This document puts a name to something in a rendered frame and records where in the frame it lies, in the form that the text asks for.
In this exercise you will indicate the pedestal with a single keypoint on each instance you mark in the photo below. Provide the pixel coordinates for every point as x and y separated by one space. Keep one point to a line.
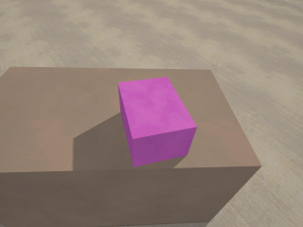
65 159

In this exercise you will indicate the carton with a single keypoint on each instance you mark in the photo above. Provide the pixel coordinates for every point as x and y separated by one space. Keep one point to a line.
157 124

